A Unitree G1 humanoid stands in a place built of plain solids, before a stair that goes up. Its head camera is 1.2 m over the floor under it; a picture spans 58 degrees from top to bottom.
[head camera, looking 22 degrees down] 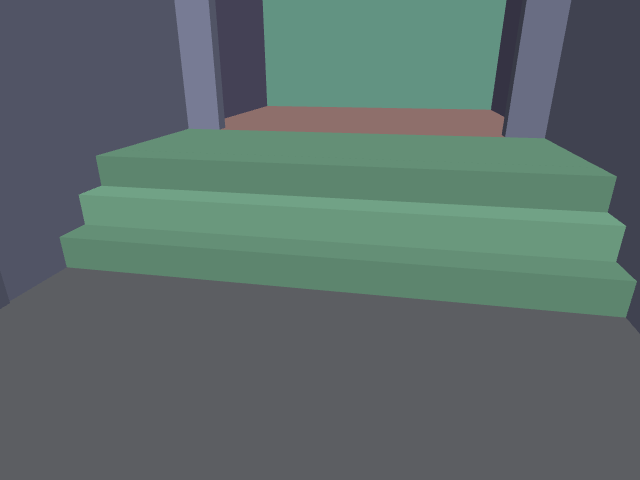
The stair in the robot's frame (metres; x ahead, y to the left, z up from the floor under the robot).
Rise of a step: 0.21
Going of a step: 0.23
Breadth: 3.26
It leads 11 degrees to the right of straight ahead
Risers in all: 3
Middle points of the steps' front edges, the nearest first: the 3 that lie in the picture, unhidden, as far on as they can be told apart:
2.20 0.03 0.21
2.43 -0.02 0.42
2.66 -0.06 0.63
